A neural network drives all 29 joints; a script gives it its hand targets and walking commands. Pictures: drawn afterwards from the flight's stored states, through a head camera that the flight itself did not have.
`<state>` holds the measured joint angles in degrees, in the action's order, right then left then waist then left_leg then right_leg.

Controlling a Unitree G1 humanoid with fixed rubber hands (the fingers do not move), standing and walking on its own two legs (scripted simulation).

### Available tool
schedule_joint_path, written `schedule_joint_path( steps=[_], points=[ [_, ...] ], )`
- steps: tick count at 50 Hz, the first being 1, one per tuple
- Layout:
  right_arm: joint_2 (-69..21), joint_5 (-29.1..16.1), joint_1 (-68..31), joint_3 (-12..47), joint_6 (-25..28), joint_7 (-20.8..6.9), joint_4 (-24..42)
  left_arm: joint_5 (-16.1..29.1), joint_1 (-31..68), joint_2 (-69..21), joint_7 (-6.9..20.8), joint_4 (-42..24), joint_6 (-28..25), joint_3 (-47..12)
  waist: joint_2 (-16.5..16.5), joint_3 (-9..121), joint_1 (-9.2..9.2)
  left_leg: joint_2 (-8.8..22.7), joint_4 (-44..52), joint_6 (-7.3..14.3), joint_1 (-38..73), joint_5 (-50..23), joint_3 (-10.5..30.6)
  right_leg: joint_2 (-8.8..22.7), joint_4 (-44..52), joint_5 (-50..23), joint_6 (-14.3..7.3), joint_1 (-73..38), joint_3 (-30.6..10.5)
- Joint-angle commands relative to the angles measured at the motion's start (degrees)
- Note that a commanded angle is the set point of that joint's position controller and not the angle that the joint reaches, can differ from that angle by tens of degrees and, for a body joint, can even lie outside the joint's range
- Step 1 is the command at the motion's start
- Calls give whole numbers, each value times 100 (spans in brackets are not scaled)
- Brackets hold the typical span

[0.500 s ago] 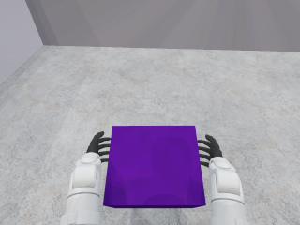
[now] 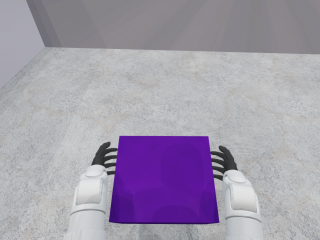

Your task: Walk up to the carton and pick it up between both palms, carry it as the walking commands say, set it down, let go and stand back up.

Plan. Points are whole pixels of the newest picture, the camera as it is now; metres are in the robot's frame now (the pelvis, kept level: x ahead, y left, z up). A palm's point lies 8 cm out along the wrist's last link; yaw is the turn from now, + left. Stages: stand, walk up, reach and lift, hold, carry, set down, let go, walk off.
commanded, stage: carry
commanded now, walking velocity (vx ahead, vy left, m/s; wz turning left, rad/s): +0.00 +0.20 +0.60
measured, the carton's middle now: (163, 181) +0.29 +0.00 -0.05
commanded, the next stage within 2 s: none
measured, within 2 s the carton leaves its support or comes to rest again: neither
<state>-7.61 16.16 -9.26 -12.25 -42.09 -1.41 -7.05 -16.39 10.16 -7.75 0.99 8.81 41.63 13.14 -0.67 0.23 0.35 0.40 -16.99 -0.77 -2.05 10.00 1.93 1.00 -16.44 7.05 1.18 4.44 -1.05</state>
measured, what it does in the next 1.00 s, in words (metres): steps to the left, turning left: right foot, then left foot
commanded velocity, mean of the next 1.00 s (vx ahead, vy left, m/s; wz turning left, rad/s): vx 0.00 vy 0.20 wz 0.60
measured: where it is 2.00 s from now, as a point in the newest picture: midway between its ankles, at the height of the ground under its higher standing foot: outside the picture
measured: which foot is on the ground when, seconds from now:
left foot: down 0.00-0.52, up 0.54-0.84, down 0.86-1.00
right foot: down 0.00-0.24, up 0.26-0.50, down 0.52-0.86, up 0.88-1.00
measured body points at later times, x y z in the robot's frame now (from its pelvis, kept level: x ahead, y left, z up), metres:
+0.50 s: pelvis -0.04 +0.07 -0.03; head -0.02 +0.07 +0.42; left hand +0.18 +0.31 +0.07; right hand +0.27 -0.02 +0.06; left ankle +0.00 +0.14 -0.75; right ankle -0.03 -0.03 -0.74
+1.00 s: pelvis -0.11 +0.19 -0.03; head -0.11 +0.21 +0.42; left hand +0.01 +0.48 +0.04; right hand +0.20 +0.20 +0.05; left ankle -0.11 +0.31 -0.75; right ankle -0.07 +0.06 -0.69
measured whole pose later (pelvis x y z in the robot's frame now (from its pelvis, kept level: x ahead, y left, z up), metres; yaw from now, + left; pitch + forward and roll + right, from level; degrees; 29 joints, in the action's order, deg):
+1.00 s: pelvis -0.11 +0.19 -0.03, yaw +32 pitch +5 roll +0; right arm -7.4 6.1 -4.3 -4.0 -68.7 10.1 25.8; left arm -5.2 2.7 -7.3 -11.4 -28.1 69.9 5.8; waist 1.9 3.8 -0.8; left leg -0.3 -36.5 2.6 -29.1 12.5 -4.3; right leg 8.9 -62.9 32.0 5.9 32.0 5.6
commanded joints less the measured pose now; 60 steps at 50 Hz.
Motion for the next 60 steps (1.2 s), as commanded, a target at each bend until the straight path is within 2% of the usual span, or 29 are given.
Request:
schedule_joint_path(
  steps=[1, 3, 5, 7, 11, 12, 13, 14, 17, 24, 26, 27, 28, 29, 30, 33, 37, 41, 43, 44, 45, 47, 49, 54, 56, 57, 58, 59, 60],
  points=[
    [-4907, -1838, -3201, 3720, 183, -1543, 433, 1720, 2929, -5021, 1545, -261, -170, -3459, 392, 1886, -104, 532, -1011, 122, -995, -385, 212, 908, -862, -613, -148, -74, -264],
    [-4998, -2002, -3201, 3907, 57, -1551, 486, 1786, 2846, -5009, 1493, -335, -60, -3568, 575, 1833, -175, 214, -1896, 109, -2064, -1, 110, 1422, -860, -541, -426, -11, -801],
    [-5137, -2281, -3410, 4151, -128, -1559, 701, 1895, 2923, -5184, 1366, -626, 102, -3793, 1266, 1865, -207, 66, -3258, 65, -2411, 1621, -165, 2268, -636, -1207, -1045, 434, -1427],
    [-5266, -2536, -3552, 4339, -339, -1505, 941, 1973, 2897, -5306, 1233, -972, 320, -3981, 1169, 1862, -180, 357, -3590, 138, -2626, 1925, -75, 2491, -714, -1370, -1077, 725, -1300],
    [-5415, -2786, -3286, 4527, -895, -1245, 1560, 2358, 2952, -5381, 979, -1952, 861, -4524, 652, 2143, -30, -75, -1426, 155, -1424, 888, -563, 1562, -2023, -501, -206, 1399, -11],
    [-5329, -2782, -2906, 4531, -1082, -1153, 1728, 2481, 2773, -5328, 907, -2173, 1053, -4633, 4, 2025, 10, 292, -685, 280, -1039, 462, 62, 1243, -2741, 99, 55, 1972, 292],
    [-5142, -2745, -2413, 4478, -1252, -1042, 1893, 2601, 2567, -5317, 828, -2464, 1298, -4758, -1817, 1799, 86, 1626, -432, 761, -767, -1656, 2053, 395, -3949, 2210, 517, 3238, 931],
    [-5234, -2878, -2338, 4524, -1422, -940, 2223, 2766, 2718, -5295, 739, -2873, 1471, -4912, -1788, 1877, 67, 1619, -674, 1204, -874, -2840, 1897, 254, -5009, 2859, 447, 3272, 471],
    [-5398, -3057, -2338, 4704, -1792, -663, 3158, 3171, 2452, -5562, 633, -3459, 1872, -5071, -610, 2214, -4, 1154, -1103, 1257, -824, -2849, 1204, 372, -5100, 2272, 344, 3247, 213],
    [-5065, -3062, -1676, 4525, -2438, -137, 3930, 3431, 1906, -5244, 261, -4221, 2525, -4835, -589, 2504, 30, 901, -1053, 1141, -957, -2319, 1388, -10, -2009, 1606, 194, 1796, 546],
    [-4957, -3102, -1676, 4588, -2574, -53, 3952, 3355, 1614, -5119, 223, -4103, 2660, -4601, -77, 2459, -146, 540, -1595, 646, -2563, -1090, 939, 848, -615, 422, 2, -142, 50],
    [-4984, -3097, -1648, 4631, -2649, -40, 4010, 3275, 1525, -4975, 222, -4016, 2686, -4493, 1854, 2398, -160, -230, -3089, 179, -3993, 1195, -9, 2862, -471, -1473, -712, -953, -1814],
    [-4892, -3180, -2013, 4710, -2694, -66, 4207, 3205, 1434, -4987, 184, -3909, 2697, -4407, 2159, 2091, -159, -46, -4801, -13, -4520, 2183, -234, 3511, -502, -3001, -1405, -471, -2157],
    [-4995, -3306, -2152, 4741, -2699, -72, 4199, 3214, 1477, -5037, 183, -3970, 2699, -4396, 1110, 2011, -129, 183, -5422, -72, -4407, 1931, 76, 3169, -683, -3075, -1299, -215, -1599],
    [-5001, -3329, -2206, 4733, -2721, -85, 4147, 3179, 1560, -4994, 180, -4025, 2704, -4360, 531, 1904, -101, 276, -5591, -122, -4287, 1531, 134, 2786, -741, -2716, -1092, -5, -1016],
    [-5163, -3352, -2067, 4731, -2751, -116, 4020, 3160, 1690, -4949, 168, -4246, 2696, -4354, 896, 1497, -23, 284, -4758, -299, -3977, 998, -382, 2048, -832, -2107, -610, 238, 242],
    [-5034, -3311, -1849, 4675, -2839, -70, 3942, 3133, 1461, -4737, 142, -4233, 2768, -4320, 1424, 1583, -78, 210, -3250, -272, -3172, 1350, -876, 2112, -988, -2363, -501, 445, 776],
    [-4917, -3235, -1631, 4590, -2921, -101, 3806, 3091, 1265, -4734, 134, -4115, 2824, -4408, 1618, 1755, -88, 29, -1261, -113, -2362, 409, -1289, 2203, -1583, -1972, -77, 261, 1123],
    [-4866, -3178, -1465, 4520, -2909, -135, 3681, 3089, 1326, -4706, 141, -4109, 2832, -4492, 395, 1949, 45, 71, -543, 80, -658, -408, -841, 1653, -2956, -151, 374, 1509, 1318],
    [-4778, -3077, -1292, 4403, -2890, -149, 3582, 3185, 1411, -4673, 168, -4205, 2873, -4601, -1461, 2018, 154, 1629, -662, 741, 60, -3067, 1388, 914, -4240, 2966, 683, 3203, 1461],
    [-4952, -3112, -1195, 4328, -2827, -176, 3617, 3319, 1639, -4875, 185, -4323, 2852, -4832, -2098, 2159, 119, 1900, -1013, 1234, 144, -4433, 1644, 711, -5012, 3877, 571, 3745, 905],
    [-5278, -3116, -1375, 4364, -2705, -220, 3737, 3537, 1902, -5391, 292, -4283, 2771, -5083, -1229, 2221, 34, 1448, -1244, 1128, -311, -3781, 888, 737, -5306, 3125, 475, 3521, 510],
    [-5538, -3172, -1561, 4475, -2586, -286, 3916, 3595, 2011, -5672, 350, -4422, 2649, -5150, -930, 2182, 21, 1112, -996, 1079, -866, -1944, 605, 658, -4851, 2241, 432, 3120, 610],
    [-5360, -3242, -1578, 4690, -2504, -299, 4218, 3490, 1772, -5557, 327, -4508, 2543, -4993, -841, 2294, 83, 1144, -439, 1229, -1365, -607, 1279, 232, -3329, 1903, 194, 2181, 703],
    [-5237, -3266, -1549, 4783, -2561, -266, 4211, 3413, 1553, -5419, 323, -4396, 2581, -4831, -670, 2293, 18, 981, -459, 1031, -1857, -429, 1252, 190, -2216, 1580, 79, 1307, 685],
    [-5184, -3277, -1574, 4841, -2597, -242, 4197, 3365, 1383, -5362, 327, -4295, 2605, -4717, -497, 2298, -83, 731, -635, 705, -2494, -149, 980, 363, -1187, 1258, -3, 366, 664],
    [-5176, -3276, -1598, 4902, -2638, -225, 4169, 3292, 1263, -5254, 330, -4189, 2627, -4579, 266, 2230, -163, 332, -1158, 313, -3429, 471, 557, 1252, -307, 1279, -180, -608, -139],
    [-5129, -3254, -1731, 4973, -2700, -234, 4290, 3175, 1204, -5210, 326, -4005, 2614, -4434, 2558, 1947, -176, -283, -3462, 24, -4292, 1762, -363, 3612, 191, 482, -1087, -279, -2442],
    [-5094, -3258, -1890, 4916, -2707, -246, 4223, 3143, 1160, -5234, 330, -3913, 2628, -4436, 1473, 1553, -101, 158, -4873, -40, -4315, 1633, -9, 3575, 111, -295, -1280, 412, -1979]
  ],
)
